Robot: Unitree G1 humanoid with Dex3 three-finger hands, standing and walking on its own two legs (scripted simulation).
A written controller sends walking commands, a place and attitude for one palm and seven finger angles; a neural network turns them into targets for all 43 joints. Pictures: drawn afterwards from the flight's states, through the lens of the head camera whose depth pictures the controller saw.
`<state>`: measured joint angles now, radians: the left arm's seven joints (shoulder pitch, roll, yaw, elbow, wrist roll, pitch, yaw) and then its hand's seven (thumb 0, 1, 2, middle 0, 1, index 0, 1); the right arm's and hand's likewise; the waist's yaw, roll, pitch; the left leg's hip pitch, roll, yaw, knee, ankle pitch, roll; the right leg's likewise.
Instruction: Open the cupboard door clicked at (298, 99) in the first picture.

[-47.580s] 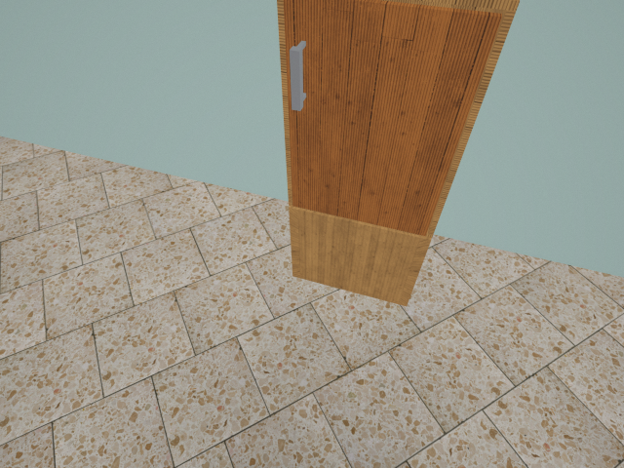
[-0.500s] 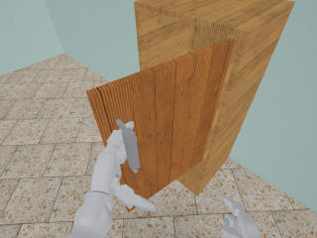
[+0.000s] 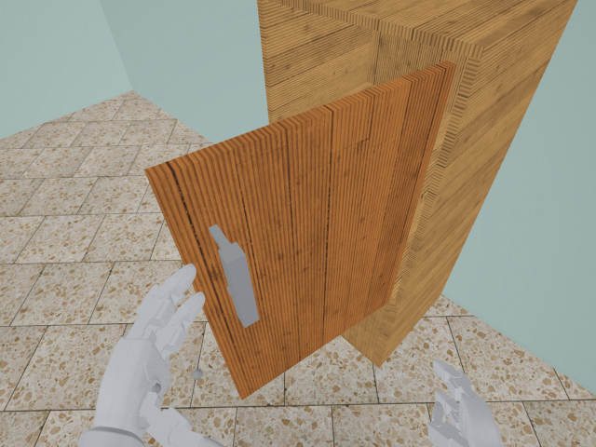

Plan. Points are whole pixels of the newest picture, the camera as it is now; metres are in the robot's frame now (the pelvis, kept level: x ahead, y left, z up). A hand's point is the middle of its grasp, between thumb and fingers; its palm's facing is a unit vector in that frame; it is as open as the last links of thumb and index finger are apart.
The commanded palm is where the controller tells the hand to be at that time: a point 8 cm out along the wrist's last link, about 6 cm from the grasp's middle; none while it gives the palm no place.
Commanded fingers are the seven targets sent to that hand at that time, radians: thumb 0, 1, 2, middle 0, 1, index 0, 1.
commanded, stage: slide the hand sideways off the handle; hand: left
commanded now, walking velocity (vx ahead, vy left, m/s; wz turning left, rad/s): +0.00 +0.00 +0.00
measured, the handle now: (233, 277) +0.29 +0.11 +0.12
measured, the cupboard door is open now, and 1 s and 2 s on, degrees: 79 79 79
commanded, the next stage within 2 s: draw the hand back to the body in 0.24 s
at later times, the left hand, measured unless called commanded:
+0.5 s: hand (149, 399) +0.14 +0.16 +0.12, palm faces -0.01 -1.00 -0.06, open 16.3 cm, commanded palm +0.11 +0.22 +0.13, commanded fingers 0.00 -0.50 0.30 -0.15 -0.30 -0.15 -0.30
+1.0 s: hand (85, 364) +0.16 +0.22 +0.14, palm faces +0.23 -0.93 -0.29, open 15.3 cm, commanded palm +0.12 +0.27 +0.17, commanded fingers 0.00 -0.01 0.51 -0.17 -0.30 -0.17 -0.30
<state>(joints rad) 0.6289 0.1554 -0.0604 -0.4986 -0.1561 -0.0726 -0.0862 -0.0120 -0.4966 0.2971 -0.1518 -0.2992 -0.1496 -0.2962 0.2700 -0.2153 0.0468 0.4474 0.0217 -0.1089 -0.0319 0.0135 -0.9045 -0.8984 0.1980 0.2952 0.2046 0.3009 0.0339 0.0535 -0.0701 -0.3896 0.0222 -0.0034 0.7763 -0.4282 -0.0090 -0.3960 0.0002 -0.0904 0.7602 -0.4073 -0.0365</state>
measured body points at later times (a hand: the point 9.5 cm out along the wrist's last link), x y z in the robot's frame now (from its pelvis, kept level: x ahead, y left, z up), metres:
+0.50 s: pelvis -0.02 +0.01 +0.00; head -0.03 -0.01 +0.45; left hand +0.14 +0.21 +0.13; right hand +0.18 -0.20 -0.06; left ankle -0.01 +0.13 -0.71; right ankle -0.01 -0.09 -0.71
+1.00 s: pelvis -0.01 +0.02 +0.02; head -0.03 +0.01 +0.47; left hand +0.15 +0.27 +0.16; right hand +0.18 -0.19 -0.04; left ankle -0.01 +0.13 -0.71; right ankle -0.01 -0.09 -0.71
